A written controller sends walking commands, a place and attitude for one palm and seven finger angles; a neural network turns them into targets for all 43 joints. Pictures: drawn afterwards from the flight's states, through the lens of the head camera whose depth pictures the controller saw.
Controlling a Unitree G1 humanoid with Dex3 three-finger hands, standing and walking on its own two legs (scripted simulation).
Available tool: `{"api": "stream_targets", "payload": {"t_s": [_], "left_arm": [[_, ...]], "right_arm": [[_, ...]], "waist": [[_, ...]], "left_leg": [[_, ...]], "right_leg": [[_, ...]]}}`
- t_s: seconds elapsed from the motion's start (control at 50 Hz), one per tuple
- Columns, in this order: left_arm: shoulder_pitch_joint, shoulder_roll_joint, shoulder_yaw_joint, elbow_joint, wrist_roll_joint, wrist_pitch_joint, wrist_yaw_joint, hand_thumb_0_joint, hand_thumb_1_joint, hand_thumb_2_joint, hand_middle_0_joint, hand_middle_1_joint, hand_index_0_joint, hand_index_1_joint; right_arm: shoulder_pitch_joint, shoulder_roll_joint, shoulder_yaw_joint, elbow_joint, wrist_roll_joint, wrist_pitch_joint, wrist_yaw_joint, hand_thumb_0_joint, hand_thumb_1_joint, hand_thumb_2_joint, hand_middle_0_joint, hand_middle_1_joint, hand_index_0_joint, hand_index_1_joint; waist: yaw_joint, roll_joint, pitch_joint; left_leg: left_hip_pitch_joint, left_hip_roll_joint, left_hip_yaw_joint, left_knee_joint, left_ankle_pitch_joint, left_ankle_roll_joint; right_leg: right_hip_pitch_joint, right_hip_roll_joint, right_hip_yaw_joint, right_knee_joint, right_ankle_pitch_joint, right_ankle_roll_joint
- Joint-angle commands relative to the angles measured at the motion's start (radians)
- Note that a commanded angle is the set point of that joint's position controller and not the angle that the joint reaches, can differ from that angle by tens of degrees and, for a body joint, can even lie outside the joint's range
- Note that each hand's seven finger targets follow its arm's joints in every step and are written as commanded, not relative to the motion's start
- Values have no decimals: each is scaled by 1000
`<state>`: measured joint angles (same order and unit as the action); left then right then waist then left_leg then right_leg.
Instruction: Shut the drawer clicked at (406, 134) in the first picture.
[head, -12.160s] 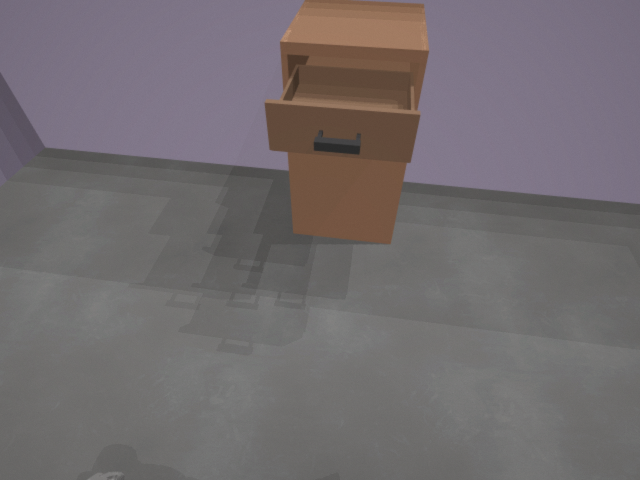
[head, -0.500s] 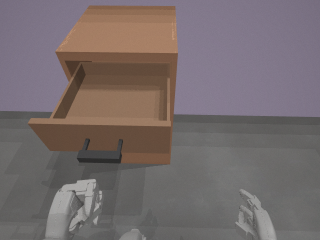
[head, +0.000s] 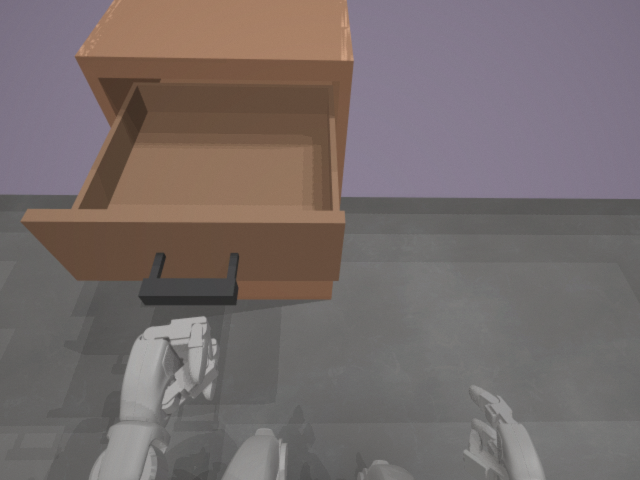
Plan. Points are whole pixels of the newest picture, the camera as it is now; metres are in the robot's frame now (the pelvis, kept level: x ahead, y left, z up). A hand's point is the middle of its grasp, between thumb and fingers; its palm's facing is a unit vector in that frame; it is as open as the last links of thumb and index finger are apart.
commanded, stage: bring the fist close to the handle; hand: left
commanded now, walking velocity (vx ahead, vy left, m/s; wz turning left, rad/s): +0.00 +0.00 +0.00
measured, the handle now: (193, 276) +0.36 +0.18 +0.03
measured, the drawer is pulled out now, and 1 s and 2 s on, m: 0.30 0.30 0.17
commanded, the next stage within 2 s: push the drawer shut in 0.58 s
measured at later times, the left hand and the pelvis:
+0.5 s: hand (222, 360) +0.25 +0.12 +0.03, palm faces +0.00 -1.00 -0.02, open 3.2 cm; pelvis +0.00 +0.00 -0.01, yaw +0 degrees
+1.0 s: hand (218, 334) +0.28 +0.14 +0.03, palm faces -0.01 -1.00 -0.03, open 3.2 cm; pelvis +0.00 +0.00 -0.01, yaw +0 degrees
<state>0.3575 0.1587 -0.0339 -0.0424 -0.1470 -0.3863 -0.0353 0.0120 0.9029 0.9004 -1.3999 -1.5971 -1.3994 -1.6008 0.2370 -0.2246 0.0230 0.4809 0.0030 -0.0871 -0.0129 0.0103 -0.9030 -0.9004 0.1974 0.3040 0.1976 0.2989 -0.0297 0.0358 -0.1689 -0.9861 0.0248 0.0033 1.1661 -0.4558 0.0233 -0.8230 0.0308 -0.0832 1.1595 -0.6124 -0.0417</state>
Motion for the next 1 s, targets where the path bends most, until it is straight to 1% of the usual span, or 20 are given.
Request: {"api": "stream_targets", "payload": {"t_s": [0.0,0.1,0.2,0.22,0.26,0.36,0.4,0.46,0.5,0.52,0.6,0.62,0.64,0.68,0.72,0.84,0.9,0.94,0.96,0.98], "left_arm": [[-75,54,36,-188,5,-73,23,0,900,900,-1400,-1600,-1400,-1600],[-139,26,6,-152,21,-87,39,0,900,900,-1400,-1600,-1400,-1600],[-150,37,9,-164,32,-105,53,0,900,900,-1400,-1600,-1400,-1600],[-146,57,25,-157,36,-100,60,0,900,900,-1400,-1600,-1400,-1600],[-189,38,0,-175,38,-97,62,0,900,900,-1400,-1600,-1400,-1600],[-138,23,-9,-169,33,-83,70,0,900,900,-1400,-1600,-1400,-1600],[-137,16,-22,-150,36,-77,67,0,900,900,-1400,-1600,-1400,-1600],[-153,40,6,-133,39,-83,66,0,900,900,-1400,-1600,-1400,-1600],[-157,30,-4,-153,33,-93,65,0,900,900,-1400,-1600,-1400,-1600],[-149,53,20,-157,31,-96,68,0,900,900,-1400,-1600,-1400,-1600],[-144,51,25,-139,22,-103,56,0,900,900,-1400,-1600,-1400,-1600],[-152,76,47,-142,23,-107,55,0,900,900,-1400,-1600,-1400,-1600],[-142,50,24,-137,20,-107,49,0,900,900,-1400,-1600,-1400,-1600],[-183,53,19,-139,18,-109,42,0,900,900,-1400,-1600,-1400,-1600],[-251,71,32,-105,19,-108,39,0,900,900,-1400,-1600,-1400,-1600],[-330,99,80,-64,-3,-97,22,0,900,900,-1400,-1600,-1400,-1600],[-338,100,95,-22,-14,-76,15,0,900,900,-1400,-1600,-1400,-1600],[-362,99,93,-19,-14,-72,13,0,900,900,-1400,-1600,-1400,-1600],[-398,79,66,-24,-14,-73,12,0,900,900,-1400,-1600,-1400,-1600],[-425,94,82,-11,-15,-76,16,0,900,900,-1400,-1600,-1400,-1600]], "right_arm": [[-55,-130,-55,-158,-1,-40,0,0,-900,-900,200,300,200,300],[-59,-129,-56,-152,-6,-23,8,0,-900,-900,200,300,200,300],[-57,-128,-59,-156,-8,-6,14,0,-900,-900,200,300,200,300],[-54,-132,-58,-155,-9,0,12,0,-900,-900,200,300,200,300],[-61,-128,-55,-159,-7,8,11,0,-900,-900,200,300,200,300],[-55,-124,-54,-160,-4,17,9,0,-900,-900,200,300,200,300],[-62,-125,-51,-165,-3,23,9,0,-900,-900,200,300,200,300],[-61,-127,-51,-159,-4,27,5,0,-900,-900,200,300,200,300],[-64,-122,-50,-160,-5,23,7,0,-900,-900,200,300,200,300],[-61,-125,-52,-158,-6,23,6,0,-900,-900,200,300,200,300],[-62,-121,-51,-156,-4,26,6,0,-900,-900,200,300,200,300],[-60,-126,-52,-153,-4,26,4,0,-900,-900,200,300,200,300],[-67,-122,-50,-155,-4,26,6,0,-900,-900,200,300,200,300],[-67,-125,-51,-150,-4,24,4,0,-900,-900,200,300,200,300],[-60,-133,-52,-134,-4,24,-3,0,-900,-900,200,300,200,300],[-58,-137,-54,-114,-1,22,-8,0,-900,-900,200,300,200,300],[-52,-138,-54,-107,1,28,-8,0,-900,-900,200,300,200,300],[-53,-139,-56,-105,1,30,-9,0,-900,-900,200,300,200,300],[-55,-139,-54,-102,3,30,-7,0,-900,-900,200,300,200,300],[-48,-141,-54,-93,1,30,-8,0,-900,-900,200,300,200,300]], "waist": [[-2,-4,-221],[-14,-7,-228],[-1,12,-270],[-1,-1,-267],[-11,7,-266],[-10,-9,-269],[-18,-17,-235],[-17,-28,-220],[-11,5,-233],[-10,-12,-241],[-13,-20,-235],[-9,-13,-230],[-10,-6,-229],[-19,-1,-228],[-39,-31,-206],[-18,6,-281],[-15,-12,-282],[-18,-1,-281],[-32,8,-271],[-33,-9,-267]], "left_leg": [[279,-2,-54,-139,173,10],[268,0,-61,-115,168,8],[277,0,-63,-107,185,6],[268,0,-64,-107,186,8],[274,0,-65,-109,161,9],[289,1,-65,-116,181,8],[267,-1,-61,-116,157,10],[247,-1,-59,-113,139,10],[260,-4,-59,-113,141,9],[253,-3,-58,-109,148,11],[240,-6,-49,-102,152,11],[236,-5,-50,-99,156,11],[232,-8,-47,-99,149,12],[232,-7,-48,-95,146,12],[212,-4,-52,-82,123,17],[240,-8,-43,-81,168,15],[246,-7,-40,-91,189,13],[256,-5,-40,-93,205,14],[261,-5,-41,-93,194,14],[252,-4,-45,-93,181,13]], "right_leg": [[-20,0,39,-178,266,17],[-67,1,35,-153,258,16],[-68,1,34,-134,263,11],[-59,4,37,-137,265,11],[-71,2,36,-143,243,13],[-50,4,34,-152,268,13],[-58,4,38,-161,254,16],[-61,3,40,-162,238,15],[-60,2,41,-161,234,13],[-49,4,45,-161,242,13],[-38,2,52,-167,263,16],[-37,4,55,-164,263,14],[-36,1,57,-167,260,15],[-46,0,58,-166,258,16],[-69,2,64,-174,232,20],[-27,-2,72,-171,283,19],[-5,-2,70,-177,319,22],[-10,-2,68,-173,337,23],[-26,-3,65,-176,323,24],[-28,-2,63,-179,305,24]]}}
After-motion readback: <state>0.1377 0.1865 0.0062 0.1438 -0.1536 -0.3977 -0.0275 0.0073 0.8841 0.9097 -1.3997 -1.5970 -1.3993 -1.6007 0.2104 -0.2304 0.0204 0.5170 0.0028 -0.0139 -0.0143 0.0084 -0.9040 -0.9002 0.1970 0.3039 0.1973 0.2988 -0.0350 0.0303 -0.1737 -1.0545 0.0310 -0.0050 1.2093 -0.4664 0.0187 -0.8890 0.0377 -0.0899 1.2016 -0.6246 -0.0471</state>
